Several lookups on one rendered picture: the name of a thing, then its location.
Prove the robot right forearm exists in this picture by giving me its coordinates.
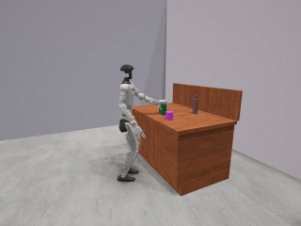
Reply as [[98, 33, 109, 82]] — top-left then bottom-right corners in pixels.
[[119, 105, 137, 127]]

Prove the robot torso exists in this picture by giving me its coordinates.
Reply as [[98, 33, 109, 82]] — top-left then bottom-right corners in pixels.
[[119, 82, 135, 124]]

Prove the left robot foot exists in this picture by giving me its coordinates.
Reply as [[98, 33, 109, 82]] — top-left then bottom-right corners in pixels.
[[122, 168, 139, 174]]

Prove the robot left forearm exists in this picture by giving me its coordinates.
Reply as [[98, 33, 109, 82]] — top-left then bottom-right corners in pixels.
[[144, 95, 160, 105]]

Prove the robot right upper arm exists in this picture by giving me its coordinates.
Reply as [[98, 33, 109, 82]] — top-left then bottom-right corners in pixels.
[[119, 84, 129, 109]]

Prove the robot right hand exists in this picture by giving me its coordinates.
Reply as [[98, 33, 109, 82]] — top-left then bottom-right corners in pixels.
[[133, 125, 146, 142]]

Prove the sponge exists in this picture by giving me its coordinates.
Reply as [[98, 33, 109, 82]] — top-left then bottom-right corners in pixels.
[[159, 104, 166, 116]]

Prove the table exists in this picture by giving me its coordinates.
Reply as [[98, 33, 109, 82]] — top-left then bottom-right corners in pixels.
[[132, 83, 243, 196]]

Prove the robot left upper arm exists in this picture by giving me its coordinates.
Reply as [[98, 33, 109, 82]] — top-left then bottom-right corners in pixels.
[[130, 82, 145, 101]]

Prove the robot left hand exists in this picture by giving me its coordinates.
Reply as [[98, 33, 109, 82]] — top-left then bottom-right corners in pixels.
[[158, 100, 169, 110]]

